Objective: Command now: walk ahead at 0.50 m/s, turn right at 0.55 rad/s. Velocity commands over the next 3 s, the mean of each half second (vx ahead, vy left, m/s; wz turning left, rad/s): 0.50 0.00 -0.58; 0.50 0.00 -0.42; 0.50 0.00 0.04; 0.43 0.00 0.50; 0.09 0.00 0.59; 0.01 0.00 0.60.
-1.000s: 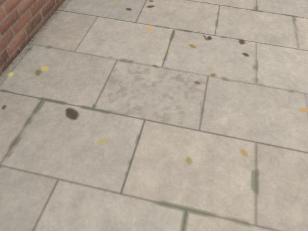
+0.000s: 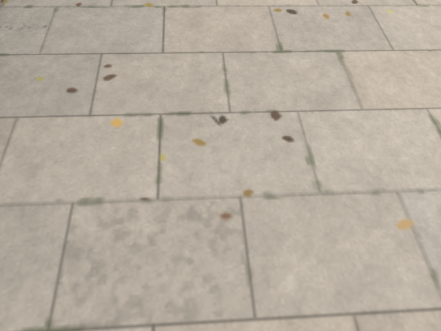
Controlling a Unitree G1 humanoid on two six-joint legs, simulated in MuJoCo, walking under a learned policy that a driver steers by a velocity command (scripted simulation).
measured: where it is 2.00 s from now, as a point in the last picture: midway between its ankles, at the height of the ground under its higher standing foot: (328, 206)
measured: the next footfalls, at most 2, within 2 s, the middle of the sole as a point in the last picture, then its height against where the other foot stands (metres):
right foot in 0.26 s outside the picture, level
left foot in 0.80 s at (247, 286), level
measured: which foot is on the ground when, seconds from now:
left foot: down 0.00-0.28, up 0.30-0.78, down 0.80-1.00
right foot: up 0.00-0.24, down 0.26-0.82, up 0.84-1.00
